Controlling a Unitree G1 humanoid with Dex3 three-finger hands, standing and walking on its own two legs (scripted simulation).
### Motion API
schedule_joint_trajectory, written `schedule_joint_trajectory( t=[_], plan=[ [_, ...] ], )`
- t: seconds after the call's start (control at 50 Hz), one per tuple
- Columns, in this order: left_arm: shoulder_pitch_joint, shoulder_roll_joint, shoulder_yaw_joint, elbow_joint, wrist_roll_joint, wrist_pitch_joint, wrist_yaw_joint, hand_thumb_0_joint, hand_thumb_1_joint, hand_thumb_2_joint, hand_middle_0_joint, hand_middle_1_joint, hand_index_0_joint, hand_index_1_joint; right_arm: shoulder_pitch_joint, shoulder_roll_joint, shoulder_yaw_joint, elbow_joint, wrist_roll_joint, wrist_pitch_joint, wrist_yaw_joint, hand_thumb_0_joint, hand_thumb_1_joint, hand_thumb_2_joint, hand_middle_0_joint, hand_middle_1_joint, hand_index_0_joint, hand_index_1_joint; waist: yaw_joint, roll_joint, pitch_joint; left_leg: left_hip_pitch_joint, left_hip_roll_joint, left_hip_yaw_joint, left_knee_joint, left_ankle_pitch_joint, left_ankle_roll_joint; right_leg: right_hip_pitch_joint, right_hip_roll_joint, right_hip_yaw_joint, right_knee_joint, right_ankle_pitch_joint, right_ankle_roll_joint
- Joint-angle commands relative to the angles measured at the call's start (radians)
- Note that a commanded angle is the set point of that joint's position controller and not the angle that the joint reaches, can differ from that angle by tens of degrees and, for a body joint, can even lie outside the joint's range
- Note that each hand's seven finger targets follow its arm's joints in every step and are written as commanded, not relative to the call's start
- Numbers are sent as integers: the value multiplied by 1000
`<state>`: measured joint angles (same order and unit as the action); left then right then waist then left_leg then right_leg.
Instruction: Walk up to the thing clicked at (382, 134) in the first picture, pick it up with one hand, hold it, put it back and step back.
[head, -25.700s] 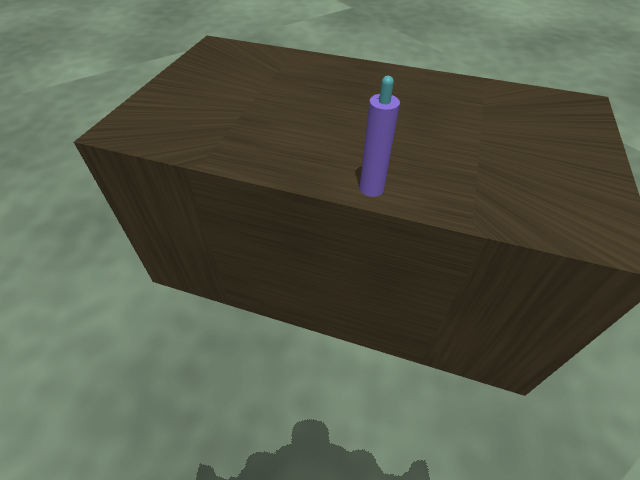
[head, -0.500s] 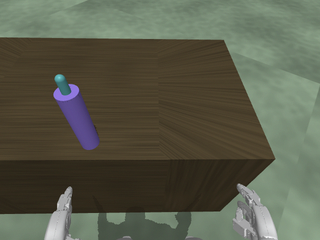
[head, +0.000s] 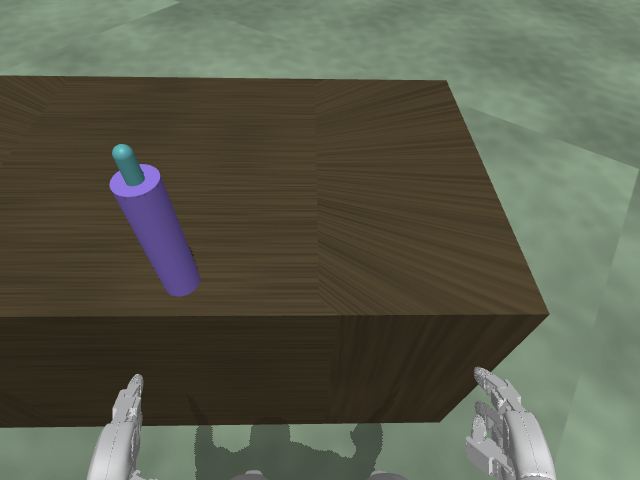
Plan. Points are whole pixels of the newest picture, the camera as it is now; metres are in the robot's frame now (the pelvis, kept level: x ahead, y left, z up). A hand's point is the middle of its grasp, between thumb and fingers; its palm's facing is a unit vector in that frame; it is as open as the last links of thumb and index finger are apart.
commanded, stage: home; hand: left
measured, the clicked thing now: (157, 227) +0.42 +0.22 +0.07
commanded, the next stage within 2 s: stand in 0.84 s
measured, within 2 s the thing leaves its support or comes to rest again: neither
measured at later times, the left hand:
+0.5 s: hand (168, 465) +0.16 +0.18 -0.05, palm faces +0.11 -0.96 -0.26, open 17.5 cm
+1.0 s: hand out of the picture +0.06 +0.26 -0.11, palm faces -0.02 -0.93 -0.37, open 17.4 cm
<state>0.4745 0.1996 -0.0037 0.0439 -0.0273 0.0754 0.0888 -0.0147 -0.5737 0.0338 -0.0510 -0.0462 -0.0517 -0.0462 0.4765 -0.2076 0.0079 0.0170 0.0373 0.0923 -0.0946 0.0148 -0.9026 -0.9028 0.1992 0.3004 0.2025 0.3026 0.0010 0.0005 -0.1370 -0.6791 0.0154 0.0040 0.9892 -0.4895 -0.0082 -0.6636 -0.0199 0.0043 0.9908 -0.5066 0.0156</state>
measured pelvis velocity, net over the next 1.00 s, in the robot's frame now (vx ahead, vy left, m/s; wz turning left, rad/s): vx -0.01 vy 0.00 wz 0.02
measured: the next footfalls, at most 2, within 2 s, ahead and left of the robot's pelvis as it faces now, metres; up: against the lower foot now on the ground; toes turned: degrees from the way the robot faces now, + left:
none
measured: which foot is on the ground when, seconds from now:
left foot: down 0.00-1.00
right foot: down 0.00-1.00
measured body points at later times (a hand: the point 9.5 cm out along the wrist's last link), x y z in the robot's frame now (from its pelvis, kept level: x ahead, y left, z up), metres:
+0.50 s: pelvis +0.00 +0.00 +0.00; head +0.03 +0.00 +0.45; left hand +0.15 +0.23 -0.03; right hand +0.15 -0.25 -0.07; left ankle +0.00 +0.12 -0.68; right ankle -0.01 -0.13 -0.68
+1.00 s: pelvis -0.01 +0.00 +0.04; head +0.00 +0.01 +0.49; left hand +0.06 +0.30 -0.08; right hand +0.08 -0.29 -0.08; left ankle +0.00 +0.12 -0.68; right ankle -0.01 -0.13 -0.68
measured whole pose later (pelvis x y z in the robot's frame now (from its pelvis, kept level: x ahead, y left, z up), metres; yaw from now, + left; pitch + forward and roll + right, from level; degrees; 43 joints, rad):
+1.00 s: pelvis -0.01 +0.00 +0.04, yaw +1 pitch -1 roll +0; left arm 0.24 0.35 0.01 0.89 0.04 -0.01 0.02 -0.01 -0.54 0.06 -0.06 -0.06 -0.06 -0.06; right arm 0.20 -0.33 -0.03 0.95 -0.04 -0.01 -0.01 0.01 -0.91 -0.90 0.20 0.30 0.20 0.30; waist 0.01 -0.01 0.04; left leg -0.31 0.00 0.00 0.68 -0.35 0.00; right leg -0.28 -0.03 -0.01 0.67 -0.36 0.02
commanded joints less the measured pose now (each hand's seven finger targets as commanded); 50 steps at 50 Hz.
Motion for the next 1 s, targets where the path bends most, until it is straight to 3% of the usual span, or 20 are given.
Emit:
schedule_joint_trajectory(
  t=[0.0,0.22,0.24,0.28,0.32,0.36,0.4,0.54,0.56,0.58,0.62,0.66,0.7,0.72,0.8,0.86,0.92,0.96,0.98],
  plan=[
    [-8,92,50,-176,0,-61,8,0,-590,30,-46,-45,-47,-44,-14,-105,-67,-202,-9,-59,-6,0,-898,-902,201,301,201,301,-3,-16,-68,73,-14,24,-164,202,15,61,18,-35,-164,220,-20],
    [-15,104,61,-191,-2,-67,11,0,-589,31,-46,-45,-47,-45,-17,-104,-69,-210,-7,-59,-8,0,-898,-902,201,301,201,301,1,-11,-91,76,-15,24,-158,209,15,64,17,-32,-162,224,-20],
    [34,131,100,-180,6,-55,31,0,-540,60,-52,-54,-52,-54,-78,-140,-64,76,-1,-60,-17,0,-898,-902,201,301,201,301,-10,-24,-73,81,-6,-12,-150,180,15,73,33,-43,-167,212,-19],
    [43,98,52,-202,4,-43,33,0,-550,54,-51,-52,-51,-51,-98,-130,-54,32,4,-87,-22,0,-898,-902,201,301,201,301,-16,-3,-60,87,-7,-7,-163,170,14,73,30,-41,-176,205,-21],
    [15,97,42,-218,5,-31,44,0,-554,51,-50,-52,-51,-52,-120,-124,-51,82,4,-97,-26,0,-898,-902,201,301,201,301,-25,31,-63,96,-4,-7,-168,173,12,68,31,-42,-177,211,-24],
    [15,98,43,-196,5,-30,48,0,-549,54,-51,-52,-51,-52,-136,-129,-52,139,2,-107,-33,0,-898,-902,201,301,201,301,-36,23,-28,93,-2,1,-159,177,15,57,31,-45,-190,210,-23],
    [1,120,58,-233,4,-24,54,0,-547,55,-51,-52,-51,-52,-168,-131,-52,162,0,-123,-35,0,-898,-902,201,301,201,301,-23,37,-49,97,-3,0,-157,186,15,73,28,-47,-192,215,-24],
    [14,103,43,-222,10,20,63,0,-564,45,-49,-50,-50,-50,-210,-134,-55,237,-8,-172,-49,0,-899,-902,201,301,201,301,-31,7,-81,130,-2,-7,-145,270,17,115,30,-55,-193,300,-20],
    [-150,271,91,129,134,-41,15,0,-545,57,-51,-54,-52,-53,-262,-271,-86,493,-138,-148,-2,0,-899,-902,201,301,201,301,3,-48,59,184,22,-61,-175,351,63,249,-47,35,-245,325,-90],
    [-132,289,104,232,138,-69,-10,0,-549,54,-51,-53,-51,-53,-241,-263,-96,526,-150,-140,18,0,-899,-902,201,301,200,301,-7,-69,-12,226,26,-55,-173,376,78,288,-63,61,-227,378,-108],
    [-125,290,80,299,112,-103,-36,0,-558,49,-50,-52,-50,-52,-263,-275,-95,547,-126,-140,40,0,-900,-902,200,301,200,301,3,-35,5,242,30,-95,-193,402,94,293,-62,90,-236,383,-126],
    [-191,274,69,375,87,-115,-53,0,-583,34,-47,-47,-48,-47,-275,-267,-88,593,-97,-143,65,0,-899,-902,200,301,200,301,9,-23,32,263,29,-104,-249,331,91,277,-58,84,-252,313,-113],
    [-203,288,68,450,79,-119,-57,0,-568,43,-49,-49,-49,-49,-303,-258,-95,628,-83,-142,77,0,-899,-902,201,301,200,301,11,-52,22,288,24,-102,-247,312,82,291,-68,105,-307,312,-108],
    [-231,302,72,481,74,-121,-59,0,-545,56,-51,-53,-51,-53,-292,-260,-94,649,-83,-141,79,0,-899,-902,200,301,200,301,-1,-51,31,303,19,-96,-264,282,80,285,-73,122,-327,293,-106],
    [-270,309,70,606,73,-128,-59,0,-570,42,-49,-50,-49,-50,-304,-264,-92,735,-84,-136,84,0,-899,-902,200,301,200,301,-4,-23,81,348,27,-110,-328,295,81,295,-75,113,-384,299,-92],
    [-266,300,65,687,65,-124,-57,0,-573,40,-48,-49,-49,-49,-315,-289,-93,794,-85,-136,82,0,-899,-902,201,301,200,301,13,48,93,372,67,-162,-419,312,88,346,-51,65,-387,315,-74],
    [-274,315,62,764,62,-123,-57,0,-563,46,-49,-51,-50,-50,-334,-286,-87,842,-77,-131,81,0,-899,-902,201,301,200,301,9,6,105,401,60,-142,-459,319,74,392,-66,79,-458,333,-74],
    [-281,320,58,806,57,-120,-58,0,-403,206,-200,-211,-200,-210,-321,-294,-82,886,-74,-132,79,0,-900,-900,200,300,200,300,4,18,110,443,64,-139,-501,352,62,409,-70,76,-489,348,-71],
    [-289,314,55,825,51,-117,-58,0,-323,286,-200,-291,-200,-290,-327,-299,-80,903,-76,-132,78,0,-900,-900,200,300,200,300,5,44,118,446,75,-152,-538,349,62,425,-65,68,-498,335,-65]
  ],
)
